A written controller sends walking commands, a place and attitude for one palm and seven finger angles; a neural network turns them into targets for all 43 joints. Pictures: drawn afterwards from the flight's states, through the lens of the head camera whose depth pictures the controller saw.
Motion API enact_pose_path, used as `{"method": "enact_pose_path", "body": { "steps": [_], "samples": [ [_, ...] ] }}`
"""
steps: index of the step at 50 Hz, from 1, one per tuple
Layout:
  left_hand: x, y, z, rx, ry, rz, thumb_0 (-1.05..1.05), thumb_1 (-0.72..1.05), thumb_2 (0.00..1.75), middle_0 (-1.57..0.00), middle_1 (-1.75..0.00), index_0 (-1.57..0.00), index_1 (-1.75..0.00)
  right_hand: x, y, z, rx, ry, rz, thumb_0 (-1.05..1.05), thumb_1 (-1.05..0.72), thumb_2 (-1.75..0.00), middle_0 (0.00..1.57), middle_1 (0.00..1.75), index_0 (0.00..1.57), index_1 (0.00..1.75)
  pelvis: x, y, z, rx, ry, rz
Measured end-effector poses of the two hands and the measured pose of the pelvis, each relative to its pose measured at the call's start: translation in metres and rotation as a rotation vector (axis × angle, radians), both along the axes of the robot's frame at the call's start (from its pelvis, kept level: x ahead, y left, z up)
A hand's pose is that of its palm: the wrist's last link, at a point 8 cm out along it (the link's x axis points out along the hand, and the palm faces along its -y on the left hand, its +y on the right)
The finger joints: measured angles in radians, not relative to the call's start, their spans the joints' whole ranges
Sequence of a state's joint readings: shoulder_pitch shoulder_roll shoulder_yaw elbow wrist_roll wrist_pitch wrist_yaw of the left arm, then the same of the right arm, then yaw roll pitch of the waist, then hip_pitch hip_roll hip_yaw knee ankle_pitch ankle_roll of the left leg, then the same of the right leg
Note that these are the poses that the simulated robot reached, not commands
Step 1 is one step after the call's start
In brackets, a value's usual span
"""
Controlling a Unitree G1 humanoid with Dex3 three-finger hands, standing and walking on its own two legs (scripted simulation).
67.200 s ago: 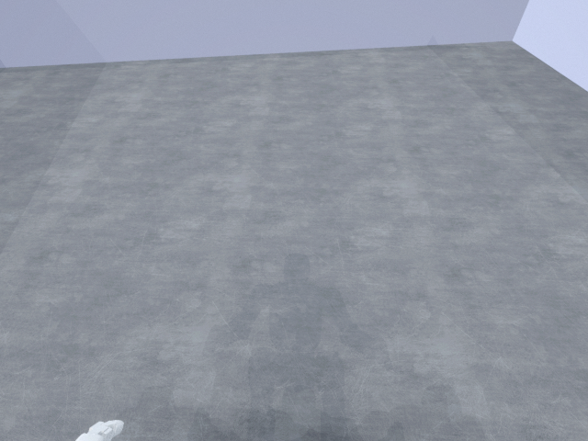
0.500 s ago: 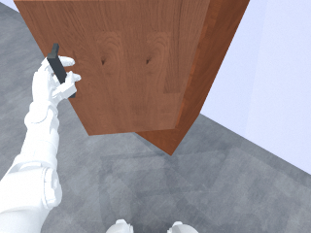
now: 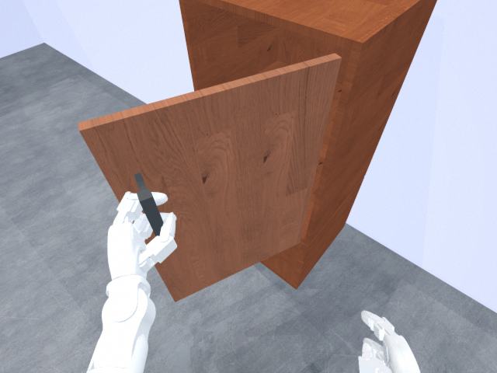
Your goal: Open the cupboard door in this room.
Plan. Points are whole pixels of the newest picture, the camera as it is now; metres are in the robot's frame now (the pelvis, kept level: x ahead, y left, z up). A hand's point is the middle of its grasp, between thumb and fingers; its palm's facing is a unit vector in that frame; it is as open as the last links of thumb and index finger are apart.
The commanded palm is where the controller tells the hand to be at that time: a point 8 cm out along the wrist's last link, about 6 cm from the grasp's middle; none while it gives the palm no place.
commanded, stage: pull the door open along its arc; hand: left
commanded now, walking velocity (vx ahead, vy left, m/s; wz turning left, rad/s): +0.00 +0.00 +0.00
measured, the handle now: (153, 213) +0.35 +0.18 +0.07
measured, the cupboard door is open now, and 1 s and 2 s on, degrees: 67 84 86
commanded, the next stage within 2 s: open thumb and fingers to let go in 0.42 s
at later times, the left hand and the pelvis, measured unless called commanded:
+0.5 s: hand (224, 289) +0.23 +0.05 +0.08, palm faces +0.39 -0.92 -0.03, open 5.8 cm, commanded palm +0.19 +0.09 +0.07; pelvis -0.01 -0.05 +0.00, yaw +4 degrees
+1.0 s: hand (215, 283) +0.24 +0.06 +0.08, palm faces +0.42 -0.91 +0.00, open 11.8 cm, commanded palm +0.19 +0.10 +0.07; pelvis -0.01 -0.04 +0.00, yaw +2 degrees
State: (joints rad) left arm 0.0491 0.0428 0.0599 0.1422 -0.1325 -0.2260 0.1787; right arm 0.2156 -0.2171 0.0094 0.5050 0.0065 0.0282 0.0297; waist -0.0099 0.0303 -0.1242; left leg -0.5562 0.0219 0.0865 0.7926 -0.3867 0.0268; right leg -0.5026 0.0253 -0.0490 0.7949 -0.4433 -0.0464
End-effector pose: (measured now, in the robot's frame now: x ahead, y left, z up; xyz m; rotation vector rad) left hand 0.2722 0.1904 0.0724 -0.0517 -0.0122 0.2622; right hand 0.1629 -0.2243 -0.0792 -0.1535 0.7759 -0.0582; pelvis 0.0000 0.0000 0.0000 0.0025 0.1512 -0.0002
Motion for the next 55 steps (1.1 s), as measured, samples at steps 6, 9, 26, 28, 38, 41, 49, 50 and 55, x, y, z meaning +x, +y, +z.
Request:
{"method": "enact_pose_path", "body": {
  "steps": [6,9,26,28,38,41,49,50,55],
  "samples": [
    [-0.035,-0.031,0.003,0.012,0.026,0.080,0.01,0.65,0.70,-0.39,-1.34,-0.39,-1.34,0.020,0.008,0.007,0.019,-0.052,0.057,0.01,-0.90,-0.90,0.20,0.30,0.20,0.30,-0.003,-0.012,0.000,0.006,-0.041,0.022],
    [-0.045,-0.043,0.003,0.012,0.036,0.128,0.01,0.65,0.71,-0.38,-1.33,-0.40,-1.34,0.019,0.006,0.005,0.019,-0.047,0.072,0.01,-0.90,-0.90,0.20,0.30,0.20,0.30,-0.004,-0.019,0.000,0.010,-0.057,0.032],
    [-0.087,-0.104,0.007,0.063,0.058,0.137,0.02,0.72,0.78,-0.34,-1.32,-0.37,-1.34,-0.010,-0.040,-0.016,0.003,0.011,0.058,0.01,-0.90,-0.90,0.20,0.30,0.20,0.30,-0.009,-0.051,-0.001,0.031,-0.087,0.058],
    [-0.087,-0.105,0.006,0.057,0.050,0.148,0.02,0.71,0.78,-0.35,-1.33,-0.37,-1.34,-0.009,-0.043,-0.016,-0.004,0.001,0.060,0.01,-0.90,-0.90,0.20,0.30,0.20,0.30,-0.010,-0.053,-0.002,0.031,-0.086,0.055],
    [-0.074,-0.098,0.004,0.041,0.035,0.219,0.01,0.52,0.73,-0.36,-1.31,-0.37,-1.31,0.003,-0.042,-0.015,-0.005,-0.028,0.054,0.01,-0.90,-0.90,0.20,0.30,0.20,0.30,-0.012,-0.056,-0.004,0.038,-0.062,0.030],
    [-0.076,-0.096,0.005,0.038,0.042,0.215,0.01,0.37,0.67,-0.36,-1.29,-0.37,-1.29,0.005,-0.040,-0.013,-0.002,-0.033,0.051,0.01,-0.90,-0.90,0.20,0.30,0.20,0.30,-0.010,-0.055,-0.003,0.038,-0.066,0.029],
    [-0.079,-0.091,0.004,0.037,0.035,0.180,0.00,-0.11,0.46,-0.32,-1.24,-0.34,-1.24,0.005,-0.031,-0.009,-0.015,-0.040,0.053,0.01,-0.90,-0.90,0.20,0.30,0.20,0.30,-0.012,-0.045,-0.004,0.028,-0.068,0.029],
    [-0.079,-0.090,0.004,0.039,0.034,0.175,0.00,-0.17,0.44,-0.32,-1.23,-0.34,-1.23,0.005,-0.030,-0.009,-0.017,-0.040,0.052,0.01,-0.90,-0.90,0.20,0.30,0.20,0.30,-0.012,-0.043,-0.004,0.026,-0.067,0.029],
    [-0.076,-0.086,0.004,0.042,0.031,0.152,0.00,-0.36,0.36,-0.30,-1.14,-0.32,-1.14,0.001,-0.021,-0.008,-0.020,-0.045,0.046,0.01,-0.90,-0.90,0.20,0.30,0.20,0.30,-0.014,-0.033,-0.005,0.018,-0.067,0.027]
  ]
}}
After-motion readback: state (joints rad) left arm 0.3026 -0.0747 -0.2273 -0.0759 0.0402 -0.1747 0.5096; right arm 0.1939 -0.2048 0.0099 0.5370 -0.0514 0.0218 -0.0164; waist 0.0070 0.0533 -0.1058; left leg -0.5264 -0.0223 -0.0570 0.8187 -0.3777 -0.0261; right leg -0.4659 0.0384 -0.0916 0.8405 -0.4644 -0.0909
